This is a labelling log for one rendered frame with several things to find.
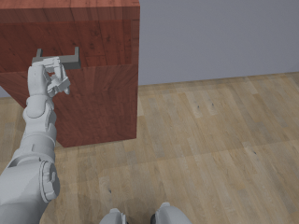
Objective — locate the left robot thigh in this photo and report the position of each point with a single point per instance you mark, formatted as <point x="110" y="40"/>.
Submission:
<point x="114" y="218"/>

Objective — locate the robot left forearm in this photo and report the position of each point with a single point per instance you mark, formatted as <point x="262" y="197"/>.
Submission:
<point x="39" y="137"/>

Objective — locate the cabinet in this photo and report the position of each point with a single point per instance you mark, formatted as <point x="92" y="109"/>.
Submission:
<point x="101" y="106"/>

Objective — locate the handle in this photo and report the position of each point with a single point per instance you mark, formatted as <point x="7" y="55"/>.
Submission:
<point x="69" y="62"/>

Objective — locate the robot left upper arm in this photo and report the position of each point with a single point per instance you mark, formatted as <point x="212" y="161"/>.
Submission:
<point x="26" y="190"/>

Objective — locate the robot left hand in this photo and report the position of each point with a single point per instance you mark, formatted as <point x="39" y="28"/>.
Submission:
<point x="40" y="83"/>

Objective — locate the right robot shin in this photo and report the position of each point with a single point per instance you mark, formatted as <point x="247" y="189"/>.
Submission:
<point x="163" y="205"/>

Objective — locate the drawer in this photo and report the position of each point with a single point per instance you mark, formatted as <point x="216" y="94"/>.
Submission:
<point x="101" y="43"/>

